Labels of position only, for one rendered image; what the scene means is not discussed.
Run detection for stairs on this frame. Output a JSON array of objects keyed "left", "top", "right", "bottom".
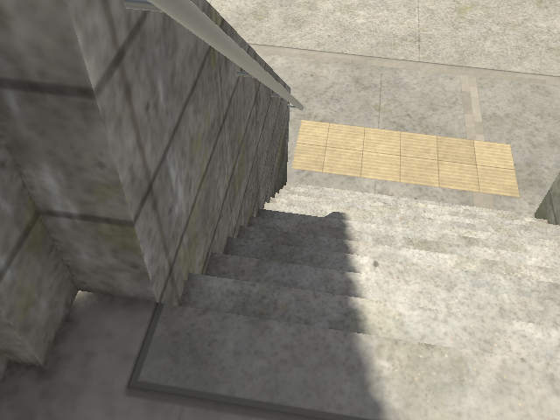
[{"left": 179, "top": 183, "right": 560, "bottom": 364}]

